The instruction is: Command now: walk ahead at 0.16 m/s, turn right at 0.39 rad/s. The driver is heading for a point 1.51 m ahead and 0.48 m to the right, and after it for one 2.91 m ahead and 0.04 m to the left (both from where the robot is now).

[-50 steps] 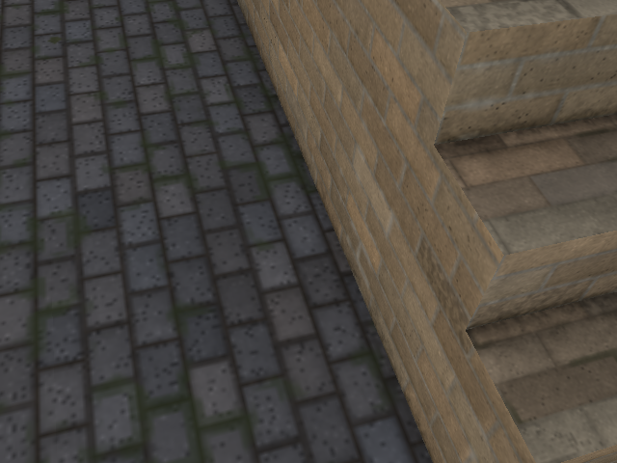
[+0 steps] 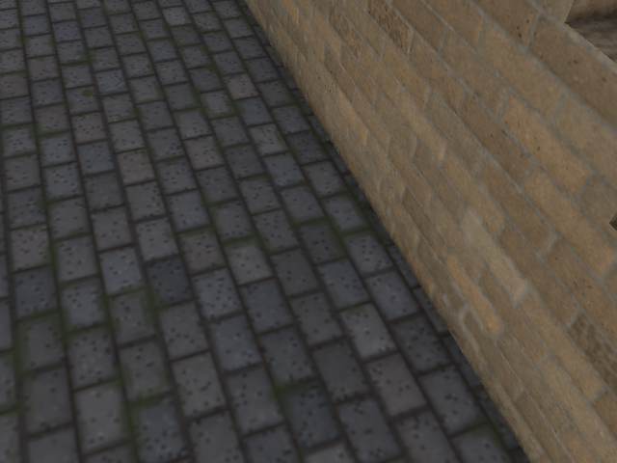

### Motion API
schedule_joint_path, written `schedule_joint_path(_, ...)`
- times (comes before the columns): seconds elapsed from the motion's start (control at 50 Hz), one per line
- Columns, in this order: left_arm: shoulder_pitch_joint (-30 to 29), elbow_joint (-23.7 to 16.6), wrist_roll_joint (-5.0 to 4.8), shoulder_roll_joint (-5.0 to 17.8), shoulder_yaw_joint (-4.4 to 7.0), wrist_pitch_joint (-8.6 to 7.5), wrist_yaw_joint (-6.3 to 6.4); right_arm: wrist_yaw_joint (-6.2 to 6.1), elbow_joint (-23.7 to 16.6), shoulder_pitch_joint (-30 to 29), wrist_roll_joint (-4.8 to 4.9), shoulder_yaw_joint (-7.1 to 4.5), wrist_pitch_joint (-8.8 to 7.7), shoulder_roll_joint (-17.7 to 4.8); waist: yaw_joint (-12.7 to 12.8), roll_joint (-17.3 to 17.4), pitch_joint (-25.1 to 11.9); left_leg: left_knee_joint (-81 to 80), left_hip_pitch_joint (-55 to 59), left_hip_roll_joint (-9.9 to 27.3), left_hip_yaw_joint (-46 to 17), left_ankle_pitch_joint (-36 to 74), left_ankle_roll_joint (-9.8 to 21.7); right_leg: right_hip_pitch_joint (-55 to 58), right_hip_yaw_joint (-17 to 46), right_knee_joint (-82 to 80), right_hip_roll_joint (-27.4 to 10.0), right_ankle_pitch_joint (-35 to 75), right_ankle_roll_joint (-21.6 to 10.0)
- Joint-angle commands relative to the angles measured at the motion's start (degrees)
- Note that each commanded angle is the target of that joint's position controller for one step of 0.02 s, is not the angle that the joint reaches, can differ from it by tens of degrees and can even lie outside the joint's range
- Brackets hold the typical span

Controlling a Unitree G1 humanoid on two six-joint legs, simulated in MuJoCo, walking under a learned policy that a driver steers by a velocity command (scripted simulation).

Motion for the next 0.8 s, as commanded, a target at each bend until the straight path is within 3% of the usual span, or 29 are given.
schedule_joint_path(0.02,-5.07,-4.95,-0.17,1.63,-0.23,-0.46,-0.43,-0.72,-1.24,3.26,-0.18,-1.19,-0.12,-7.29,-0.66,8.32,3.47,1.54,1.20,15.07,-2.83,44.64,-2.70,-3.87,-4.55,-4.25,-0.64,1.99,0.73)
schedule_joint_path(0.08,-7.21,-6.38,-0.09,-0.44,-1.33,-0.24,-0.74,-1.61,-1.06,2.85,0.00,-1.09,0.41,-7.27,-1.14,10.16,3.60,4.61,1.19,14.05,0.25,49.45,-2.78,-0.07,-8.53,-12.07,-0.58,2.86,0.22)
schedule_joint_path(0.12,-7.63,-7.03,-0.08,-0.58,-1.73,-0.11,-0.75,-2.16,-0.76,3.12,0.04,-1.18,0.78,-7.45,-1.36,10.74,2.82,7.98,2.11,14.15,1.63,53.72,-2.31,3.49,-11.03,-16.11,0.36,1.73,-0.91)
schedule_joint_path(0.16,-5.17,-6.91,-0.11,0.22,-1.73,0.12,-0.41,-2.47,-0.85,2.45,0.16,-1.61,1.15,-8.52,-0.30,11.44,0.78,13.54,2.15,14.74,2.32,60.36,-1.56,9.13,-12.68,-18.75,2.24,-1.79,-2.85)
schedule_joint_path(0.2,1.44,-5.58,0.07,2.47,-1.01,-0.36,0.08,-2.50,-1.79,0.26,0.30,-2.41,1.46,-10.06,2.45,12.17,-2.34,23.60,-0.06,15.68,2.09,61.90,-1.05,17.22,-11.84,-22.58,3.37,-4.32,-5.81)
schedule_joint_path(0.22,7.08,-4.28,0.39,4.03,-0.28,-1.12,0.51,-2.09,-2.57,-1.66,0.45,-2.83,1.46,-10.76,5.36,10.51,-4.95,33.18,-3.49,15.23,2.41,55.18,-1.44,24.43,-10.03,-28.40,3.15,-0.19,-7.72)
schedule_joint_path(0.24,11.87,-3.84,0.87,6.88,0.85,-2.11,1.42,-1.43,-3.87,-3.57,0.84,-2.98,0.91,-10.66,8.93,4.22,-8.28,49.07,-12.88,11.53,3.28,30.20,-3.27,34.68,-1.39,-34.45,-3.54,13.23,-11.50)
schedule_joint_path(0.26,8.53,-5.19,0.25,12.65,1.91,-2.37,2.38,-0.64,-6.31,1.72,-0.62,-1.51,0.60,-3.18,1.15,-7.48,-11.21,64.79,-30.15,3.00,0.83,-26.35,-4.75,46.19,18.27,-24.87,-20.69,56.53,-19.06)
schedule_joint_path(0.28,11.34,-5.49,-2.21,12.59,2.86,-1.48,2.56,-0.30,-6.66,0.48,-0.70,-2.12,1.51,-7.11,5.50,-3.60,-18.43,69.54,-31.52,1.90,-7.67,-23.44,-5.29,43.80,26.08,-32.99,-23.99,38.31,-27.21)
schedule_joint_path(0.3,5.61,-6.97,-2.35,10.13,2.32,-0.90,2.88,-0.06,-7.40,-3.10,-0.45,-2.41,1.79,-8.49,3.73,-0.01,-9.82,67.20,-33.92,4.88,-8.81,-18.46,-5.78,35.47,23.27,-38.16,-21.89,20.11,-25.81)
schedule_joint_path(0.32,0.83,-8.03,-2.30,6.67,1.42,-0.42,3.06,0.16,-8.32,-6.43,-0.44,-2.72,1.69,-9.21,2.43,2.46,-2.76,61.08,-33.41,6.20,-8.59,-14.84,-6.21,27.15,19.37,-41.38,-18.04,11.98,-22.42)
schedule_joint_path(0.34,-0.83,-8.22,-1.83,5.18,0.98,-0.25,3.12,0.10,-8.74,-7.59,-0.85,-2.84,2.03,-9.25,1.04,3.69,-0.52,56.07,-31.30,6.66,-8.38,-12.69,-6.79,23.18,16.21,-41.90,-14.48,11.59,-19.41)
schedule_joint_path(0.38,-0.65,-8.11,-1.33,5.01,0.89,-0.42,3.30,-0.06,-8.02,-4.98,-1.86,-2.33,3.89,-7.03,-0.27,1.59,-1.40,49.82,-26.37,5.43,-7.07,-9.98,-7.39,19.54,11.01,-40.19,-10.14,17.76,-17.07)
schedule_joint_path(0.42,1.04,-7.85,-1.00,6.61,1.42,-1.08,2.87,-0.42,-8.52,-4.58,-1.41,-1.99,4.99,-5.87,-0.23,0.01,-3.92,44.82,-25.35,4.32,-6.78,-9.76,-7.71,20.64,10.74,-38.54,-9.09,21.23,-16.10)
schedule_joint_path(0.48,2.78,-8.25,-1.14,8.65,2.39,-0.93,2.69,-0.34,-10.69,-8.98,-0.96,-2.14,5.91,-7.21,1.53,-2.60,-5.47,39.92,-26.05,4.12,-7.83,-8.30,-7.65,22.03,14.56,-39.73,-9.26,8.85,-14.67)
schedule_joint_path(0.54,3.03,-8.92,-0.78,8.82,2.80,-0.40,2.54,-0.21,-12.47,-13.05,-0.60,-2.12,5.96,-7.79,2.70,-3.74,-4.36,35.32,-25.91,3.35,-8.50,-7.43,-7.51,21.86,18.11,-40.43,-8.60,-0.55,-13.25)
schedule_joint_path(0.62,2.67,-9.57,-0.32,9.36,3.32,-0.10,2.21,-0.63,-13.74,-13.74,0.21,-2.02,5.09,-8.38,2.80,-4.79,-4.37,27.95,-21.63,1.26,-8.72,-9.75,-6.67,23.18,22.44,-38.46,-8.97,4.72,-12.01)
schedule_joint_path(0.66,1.38,-9.81,-0.49,9.28,3.43,0.15,2.16,-1.00,-13.61,-11.05,0.66,-1.93,4.58,-8.46,1.46,-5.10,-4.64,20.02,-16.59,0.16,-8.60,-8.87,-5.67,22.82,24.03,-37.02,-8.35,7.60,-10.37)
schedule_joint_path(0.68,0.06,-10.04,-0.97,9.07,3.35,0.34,2.22,-1.21,-13.31,-8.61,0.66,-1.81,4.19,-8.24,-0.40,-4.87,-4.28,12.11,-11.58,0.01,-8.24,-5.29,-5.07,20.58,23.63,-35.58,-6.64,6.15,-8.36)
schedule_joint_path(0.7,-0.10,-10.43,-1.54,7.98,3.02,0.45,2.44,-1.57,-13.02,-6.46,0.33,-2.26,3.71,-9.94,-1.25,-2.51,-4.18,3.59,-5.58,3.35,-10.58,-3.22,-4.22,16.49,21.71,-33.21,-3.72,-0.66,-5.18)
schedule_joint_path(0.72,1.30,-11.70,-2.58,4.09,2.05,0.33,2.51,-2.08,-14.13,-8.20,-0.96,-3.35,3.65,-15.66,0.67,9.77,-4.03,-3.00,-1.34,16.88,-24.18,-7.65,-0.02,8.32,13.46,-23.38,2.74,-14.62,-1.52)
schedule_joint_path(0.74,1.83,-11.54,-1.64,6.53,2.76,-0.18,2.82,-1.77,-15.38,-13.09,-1.54,-3.94,4.09,-18.17,1.40,17.24,-0.91,-4.44,-6.19,26.67,-35.10,0.78,6.83,2.25,2.20,-11.36,9.00,-24.48,-0.35)
schedule_joint_path(0.76,2.86,-10.46,0.14,9.78,3.37,-0.38,2.62,-1.43,-15.20,-11.39,-1.52,-3.29,4.03,-14.62,1.75,10.97,-2.07,-3.30,-6.18,26.10,-31.91,1.37,8.04,3.90,3.77,-2.90,3.74,-22.09,-0.25)
schedule_joint_path(0.78,3.16,-9.40,0.22,9.63,3.68,-0.37,2.05,-1.19,-15.29,-12.66,-1.29,-2.51,3.74,-11.79,2.63,8.10,-1.56,-2.99,-6.24,22.12,-26.59,-4.16,6.11,3.65,4.07,-0.27,2.73,-17.78,-0.44)
schedule_joint_path(0.8,3.79,-8.92,0.40,9.04,3.68,-0.14,1.37,-1.16,-15.63,-14.08,-1.20,-2.33,3.50,-11.23,3.17,9.07,-0.51,-3.49,-4.95,18.64,-22.47,-7.81,3.74,1.92,3.34,2.31,2.29,-14.42,-0.02)
Velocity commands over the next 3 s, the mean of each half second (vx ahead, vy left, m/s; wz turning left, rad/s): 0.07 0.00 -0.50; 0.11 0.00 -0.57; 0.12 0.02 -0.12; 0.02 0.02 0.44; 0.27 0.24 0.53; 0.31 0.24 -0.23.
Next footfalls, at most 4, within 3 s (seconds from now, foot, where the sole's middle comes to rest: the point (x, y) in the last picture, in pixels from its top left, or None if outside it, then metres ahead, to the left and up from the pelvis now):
0.24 right None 0.18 -0.09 -0.78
0.70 left None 0.21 0.10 -0.78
1.18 right None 0.20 -0.17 -0.79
1.58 left None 0.30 -0.01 -0.78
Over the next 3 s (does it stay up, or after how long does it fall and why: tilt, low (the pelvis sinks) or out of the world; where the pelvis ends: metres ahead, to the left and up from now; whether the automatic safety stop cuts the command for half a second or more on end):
stays up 0.48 0.10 -0.01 its command is cut before an obstacle after 1.0 s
